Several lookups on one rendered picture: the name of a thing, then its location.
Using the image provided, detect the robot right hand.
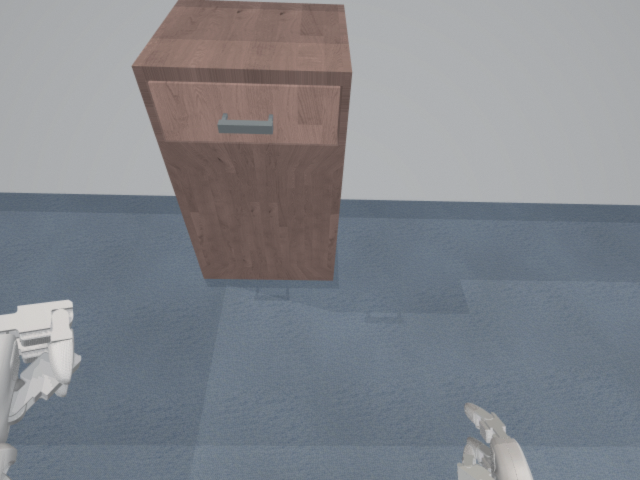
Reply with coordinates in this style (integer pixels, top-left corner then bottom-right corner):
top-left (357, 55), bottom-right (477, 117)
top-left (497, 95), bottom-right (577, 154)
top-left (457, 402), bottom-right (533, 480)

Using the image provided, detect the cabinet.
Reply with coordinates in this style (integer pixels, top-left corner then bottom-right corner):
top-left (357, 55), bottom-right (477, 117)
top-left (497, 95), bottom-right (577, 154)
top-left (132, 0), bottom-right (352, 281)

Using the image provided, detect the robot left hand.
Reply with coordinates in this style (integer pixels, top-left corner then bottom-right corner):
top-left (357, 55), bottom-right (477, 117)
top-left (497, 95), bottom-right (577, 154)
top-left (0, 300), bottom-right (81, 443)

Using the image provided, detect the handle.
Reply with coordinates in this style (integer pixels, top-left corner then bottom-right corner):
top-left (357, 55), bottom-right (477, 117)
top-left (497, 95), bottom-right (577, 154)
top-left (217, 113), bottom-right (273, 134)

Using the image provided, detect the drawer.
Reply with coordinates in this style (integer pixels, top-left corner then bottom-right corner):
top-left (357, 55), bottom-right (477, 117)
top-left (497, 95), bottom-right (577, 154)
top-left (148, 81), bottom-right (340, 144)

